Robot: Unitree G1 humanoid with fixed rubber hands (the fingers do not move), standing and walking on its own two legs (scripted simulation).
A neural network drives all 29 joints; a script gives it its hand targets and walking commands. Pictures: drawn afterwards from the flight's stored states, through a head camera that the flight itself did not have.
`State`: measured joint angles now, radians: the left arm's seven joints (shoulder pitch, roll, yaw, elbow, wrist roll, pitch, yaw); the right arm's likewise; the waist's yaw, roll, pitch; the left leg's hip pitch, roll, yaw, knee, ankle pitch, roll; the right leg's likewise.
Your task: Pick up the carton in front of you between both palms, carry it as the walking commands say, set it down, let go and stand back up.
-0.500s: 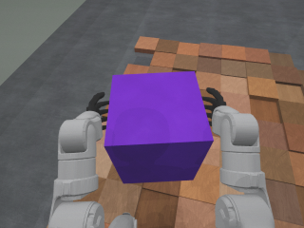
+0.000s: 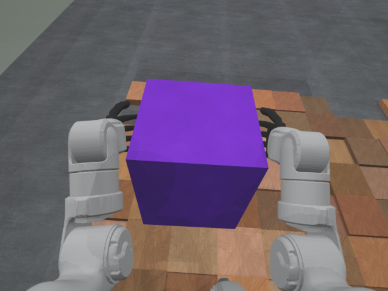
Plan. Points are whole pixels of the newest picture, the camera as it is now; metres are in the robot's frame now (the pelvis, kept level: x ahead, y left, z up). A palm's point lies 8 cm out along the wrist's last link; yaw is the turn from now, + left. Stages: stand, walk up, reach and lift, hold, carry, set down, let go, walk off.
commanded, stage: carry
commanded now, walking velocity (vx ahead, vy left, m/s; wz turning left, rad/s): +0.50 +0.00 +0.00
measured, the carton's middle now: (194, 159) +0.39 -0.03 +0.06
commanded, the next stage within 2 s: none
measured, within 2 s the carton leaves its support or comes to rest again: neither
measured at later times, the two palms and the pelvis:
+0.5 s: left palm (122, 61) +0.65 +0.14 +0.13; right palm (235, 56) +0.67 -0.16 +0.13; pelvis +0.32 -0.03 -0.02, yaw +1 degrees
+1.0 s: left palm (139, 14) +0.99 +0.11 +0.11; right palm (222, 16) +0.98 -0.19 +0.11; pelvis +0.63 -0.03 -0.02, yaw +1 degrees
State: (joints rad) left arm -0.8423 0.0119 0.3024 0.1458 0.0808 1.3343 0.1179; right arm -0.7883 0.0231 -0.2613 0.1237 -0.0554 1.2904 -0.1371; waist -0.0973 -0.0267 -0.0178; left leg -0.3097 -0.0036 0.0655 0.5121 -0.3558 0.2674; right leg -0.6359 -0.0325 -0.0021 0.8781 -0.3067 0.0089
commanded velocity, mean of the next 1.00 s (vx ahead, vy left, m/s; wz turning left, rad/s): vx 0.50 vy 0.00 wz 0.00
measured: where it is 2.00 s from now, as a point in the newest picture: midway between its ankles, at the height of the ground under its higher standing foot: (186, 125)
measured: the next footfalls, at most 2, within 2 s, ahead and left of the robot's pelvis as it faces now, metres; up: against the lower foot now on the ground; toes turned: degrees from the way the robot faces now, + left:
right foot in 0.10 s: +0.23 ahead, -0.12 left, -0.01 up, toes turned -5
left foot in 0.52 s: +0.52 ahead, +0.06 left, -0.01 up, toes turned +6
